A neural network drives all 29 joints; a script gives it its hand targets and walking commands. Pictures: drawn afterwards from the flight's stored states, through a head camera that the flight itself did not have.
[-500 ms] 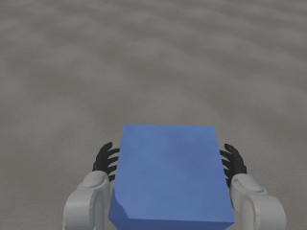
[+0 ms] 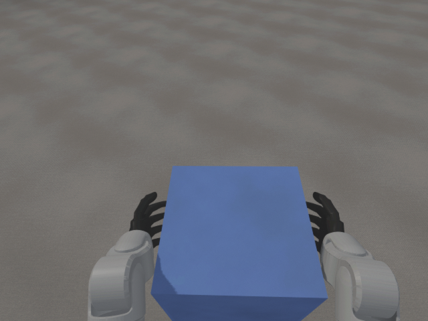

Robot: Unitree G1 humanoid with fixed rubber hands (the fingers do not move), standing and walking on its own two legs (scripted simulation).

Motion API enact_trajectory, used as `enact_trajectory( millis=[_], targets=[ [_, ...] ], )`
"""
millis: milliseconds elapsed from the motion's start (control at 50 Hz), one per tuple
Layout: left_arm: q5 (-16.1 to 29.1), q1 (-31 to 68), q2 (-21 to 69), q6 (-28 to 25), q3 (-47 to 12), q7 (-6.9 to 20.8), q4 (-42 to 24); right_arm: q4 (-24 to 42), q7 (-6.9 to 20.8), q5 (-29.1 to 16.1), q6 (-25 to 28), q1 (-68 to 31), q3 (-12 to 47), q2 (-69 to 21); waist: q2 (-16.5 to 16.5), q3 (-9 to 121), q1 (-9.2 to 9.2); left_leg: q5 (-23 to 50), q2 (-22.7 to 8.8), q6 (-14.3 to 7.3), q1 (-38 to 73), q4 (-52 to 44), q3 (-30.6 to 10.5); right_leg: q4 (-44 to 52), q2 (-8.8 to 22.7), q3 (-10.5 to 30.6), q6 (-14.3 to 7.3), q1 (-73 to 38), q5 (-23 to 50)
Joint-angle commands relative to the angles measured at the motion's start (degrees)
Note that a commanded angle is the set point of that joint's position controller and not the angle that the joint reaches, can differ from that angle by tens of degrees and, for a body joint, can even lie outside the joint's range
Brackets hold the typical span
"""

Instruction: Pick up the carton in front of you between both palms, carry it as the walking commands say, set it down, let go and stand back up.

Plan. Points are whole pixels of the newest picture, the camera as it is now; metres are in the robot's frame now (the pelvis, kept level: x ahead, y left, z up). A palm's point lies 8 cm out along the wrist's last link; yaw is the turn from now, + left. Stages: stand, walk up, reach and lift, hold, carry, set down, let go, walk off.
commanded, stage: carry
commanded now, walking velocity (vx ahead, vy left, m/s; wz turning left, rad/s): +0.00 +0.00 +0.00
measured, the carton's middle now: (233, 253) +0.26 +0.00 +0.03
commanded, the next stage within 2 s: hold in 1.18 s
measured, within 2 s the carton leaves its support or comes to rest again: neither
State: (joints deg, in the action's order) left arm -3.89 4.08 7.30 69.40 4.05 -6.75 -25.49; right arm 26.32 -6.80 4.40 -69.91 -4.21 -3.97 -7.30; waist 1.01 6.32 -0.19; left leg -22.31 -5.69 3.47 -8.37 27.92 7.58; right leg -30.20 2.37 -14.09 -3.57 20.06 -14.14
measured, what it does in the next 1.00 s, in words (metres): shifts its weight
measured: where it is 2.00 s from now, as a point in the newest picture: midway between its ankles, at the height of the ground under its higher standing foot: outside the picture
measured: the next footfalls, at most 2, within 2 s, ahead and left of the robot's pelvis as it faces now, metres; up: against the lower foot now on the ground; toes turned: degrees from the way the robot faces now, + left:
none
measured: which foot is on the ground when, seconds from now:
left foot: down 0.00-1.00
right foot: down 0.00-1.00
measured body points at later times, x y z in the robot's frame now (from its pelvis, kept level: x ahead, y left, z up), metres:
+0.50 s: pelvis -0.02 +0.01 +0.00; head -0.05 +0.01 +0.45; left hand +0.24 +0.16 +0.06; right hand +0.24 -0.14 +0.07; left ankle -0.10 +0.13 -0.73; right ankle +0.02 -0.08 -0.73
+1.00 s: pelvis -0.06 +0.02 +0.00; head -0.07 +0.01 +0.45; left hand +0.24 +0.17 +0.02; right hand +0.25 -0.13 +0.02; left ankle -0.10 +0.13 -0.73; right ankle +0.02 -0.08 -0.73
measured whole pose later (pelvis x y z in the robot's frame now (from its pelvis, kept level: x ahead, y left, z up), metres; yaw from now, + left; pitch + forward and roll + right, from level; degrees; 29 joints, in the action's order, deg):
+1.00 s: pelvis -0.06 +0.02 +0.00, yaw +0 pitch +2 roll +1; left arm -13.4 12.8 8.2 39.9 11.5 -0.4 11.7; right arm -11.6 -0.3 14.1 -39.9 -13.1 -10.8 -8.3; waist -0.5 3.8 -0.1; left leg -19.0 -3.5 0.9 -11.4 29.1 9.4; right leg -28.2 4.7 -12.6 -2.8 21.9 -7.9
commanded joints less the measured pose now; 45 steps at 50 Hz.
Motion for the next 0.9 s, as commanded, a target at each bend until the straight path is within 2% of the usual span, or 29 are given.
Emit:
enact_trajectory(
  millis=[0, 140, 320, 420, 520, 700, 880],
  targets=[
    [18.8, 20.5, 49.0, -0.1, -39.1, 10.6, -4.6, 3.5, 10.2, -18.9, 0.2, -19.6, 39.2, -49.0, -2.0, 14.9, 0.23, 29.7, -3.0, -0.4, -1.2, 0.3, -1.1, -2.0, 8.2, 7.4, 1.2, -16.0, 44.6],
    [18.7, 20.3, 48.7, -0.2, -39.6, 10.5, -5.6, 4.4, 10.4, -19.0, 0.4, -19.1, 39.2, -48.3, 0.1, 13.8, 0.25, 31.9, -4.0, -1.0, 0.1, 0.2, -0.9, -2.0, 7.5, 7.0, 1.7, -13.1, 35.0],
    [16.3, 20.7, 46.1, -1.9, -38.5, 11.9, 0.1, -0.7, 11.8, -16.3, 2.2, -19.6, 38.2, -45.6, -0.5, 8.7, 0.27, 20.2, -4.2, -2.1, -2.3, -2.9, -1.4, 1.5, 7.7, 7.5, 2.3, -10.2, 23.0],
    [14.0, 22.9, 44.3, -5.8, -36.2, 12.8, 5.4, -6.1, 12.6, -13.9, 6.0, -22.2, 36.3, -44.1, -1.0, 7.0, 0.1, 12.4, -3.9, -2.8, -4.2, -5.0, -1.8, 3.8, 7.8, 8.1, 2.4, -9.6, 16.4],
    [12.1, 23.6, 43.5, -9.4, -34.4, 13.4, 9.6, -10.6, 13.0, -11.4, 9.8, -22.5, 34.5, -43.3, -1.1, 7.4, 0.03, 9.1, -3.7, -3.0, -5.1, -5.7, -1.8, 4.8, 7.9, 8.4, 2.5, -9.7, 14.5],
    [6.2, 25.8, 43.1, -18.7, -28.4, 14.5, 19.5, -20.4, 14.1, -6.2, 19.1, -25.3, 28.5, -42.3, -1.1, 7.8, 0.05, 7.5, -3.7, -3.4, -6.6, -6.2, -2.3, 5.3, 7.9, 8.4, 2.6, -9.3, 12.5],
    [2.8, 33.4, 46.1, -30.1, -22.7, 17.1, 32.0, -34.1, 16.8, -2.2, 30.3, -31.7, 22.6, -46.5, -1.0, 9.3, 0.05, 7.2, -3.6, -3.5, -6.8, -6.2, -2.8, 5.2, 7.9, 8.2, 2.7, -9.9, 11.1]
  ],
)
